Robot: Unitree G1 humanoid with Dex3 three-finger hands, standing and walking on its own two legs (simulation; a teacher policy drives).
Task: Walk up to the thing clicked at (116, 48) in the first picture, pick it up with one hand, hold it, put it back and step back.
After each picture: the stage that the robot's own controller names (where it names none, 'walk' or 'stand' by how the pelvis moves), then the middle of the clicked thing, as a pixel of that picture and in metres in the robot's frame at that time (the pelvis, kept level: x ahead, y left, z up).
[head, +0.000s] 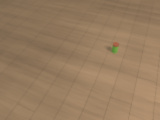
stand; (115, 47) +1.30 -0.36 -0.72
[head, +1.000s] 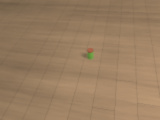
walk; (90, 53) +1.24 +0.01 -0.70
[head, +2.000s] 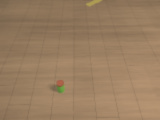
walk; (60, 86) +0.81 +0.22 -0.69
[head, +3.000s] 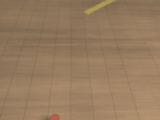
walk; out of the picture +0.49 +0.19 -0.70
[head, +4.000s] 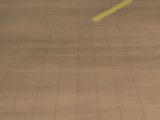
stand; out of the picture +0.39 +0.21 -0.72
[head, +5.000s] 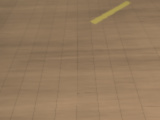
walk; out of the picture +0.37 +0.21 -0.72
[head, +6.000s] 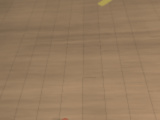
stand; out of the picture +0.40 +0.21 -0.70
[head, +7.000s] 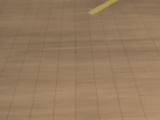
stand; out of the picture +0.42 +0.18 -0.70
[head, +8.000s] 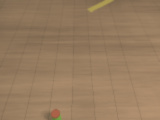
stand; (56, 116) +0.51 +0.22 -0.69
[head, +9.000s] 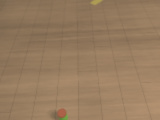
stand; (62, 115) +0.48 +0.20 -0.69
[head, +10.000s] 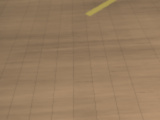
stand; out of the picture +0.45 +0.22 -0.72
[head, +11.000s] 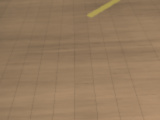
stand; out of the picture +0.44 +0.21 -0.73
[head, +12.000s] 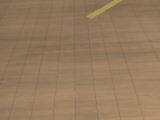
stand; out of the picture +0.44 +0.21 -0.73
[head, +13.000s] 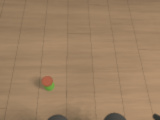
go down; (48, 83) +0.50 +0.21 -0.52
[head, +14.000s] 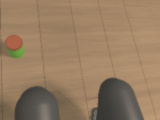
go down; (15, 47) +0.52 +0.24 -0.30
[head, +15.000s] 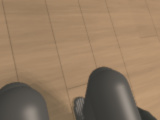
close in; out of the picture +0.51 +0.27 -0.25
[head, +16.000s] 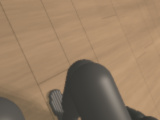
close; out of the picture +0.50 +0.31 -0.23
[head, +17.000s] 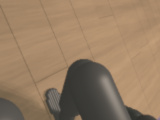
lift; out of the picture +0.49 +0.30 -0.24
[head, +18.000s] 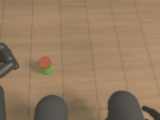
hold; (46, 66) +0.51 +0.19 -0.39
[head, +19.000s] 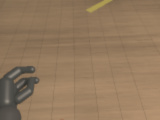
lift; out of the picture +0.45 +0.17 -0.67
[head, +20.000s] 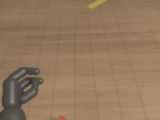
hold; out of the picture +0.45 +0.18 -0.67
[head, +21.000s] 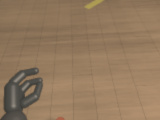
hold; out of the picture +0.45 +0.18 -0.68
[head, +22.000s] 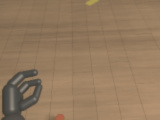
crouch; out of the picture +0.45 +0.18 -0.67
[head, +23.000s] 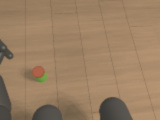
crouch; (40, 74) +0.49 +0.19 -0.45
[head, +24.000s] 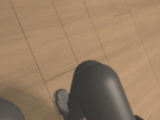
lower; out of the picture +0.50 +0.28 -0.24
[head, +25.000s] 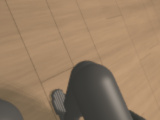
lower; out of the picture +0.49 +0.28 -0.25
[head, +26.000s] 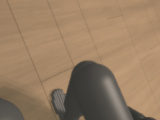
lower; out of the picture +0.49 +0.28 -0.25
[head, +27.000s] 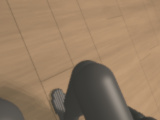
lower; out of the picture +0.49 +0.28 -0.25
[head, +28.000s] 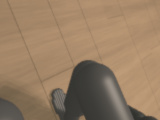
loosen; out of the picture +0.49 +0.28 -0.25
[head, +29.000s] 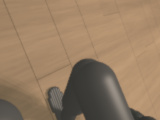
withdraw; out of the picture +0.48 +0.28 -0.25
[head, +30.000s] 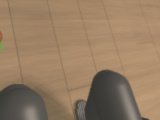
stand; out of the picture +0.50 +0.24 -0.27
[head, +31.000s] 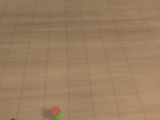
stand; (56, 113) +0.46 +0.17 -0.63
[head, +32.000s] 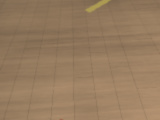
stand; out of the picture +0.45 +0.18 -0.67
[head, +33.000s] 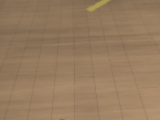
stand; out of the picture +0.45 +0.17 -0.66
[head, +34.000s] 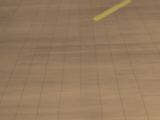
stand; out of the picture +0.46 +0.17 -0.72
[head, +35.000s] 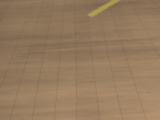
stand; out of the picture +0.44 +0.18 -0.73
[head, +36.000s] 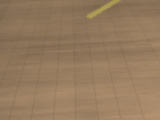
stand; out of the picture +0.44 +0.19 -0.73
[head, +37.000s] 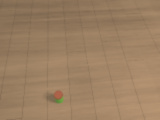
walk; (58, 97) +0.53 +0.16 -0.71
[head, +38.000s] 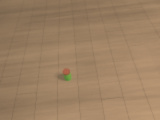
walk; (67, 74) +0.83 +0.23 -0.70
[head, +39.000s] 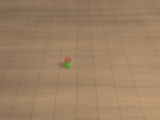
stand; (67, 63) +1.11 +0.16 -0.71
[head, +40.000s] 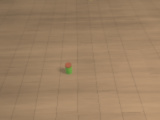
stand; (68, 68) +1.05 +0.16 -0.72
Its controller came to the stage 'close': yes
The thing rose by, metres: 0.01
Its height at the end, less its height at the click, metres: +0.00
